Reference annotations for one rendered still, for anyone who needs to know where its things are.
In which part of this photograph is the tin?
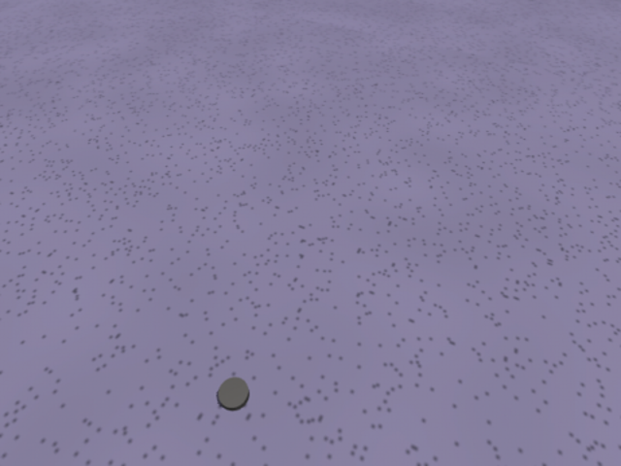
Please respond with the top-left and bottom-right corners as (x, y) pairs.
(218, 377), (249, 411)

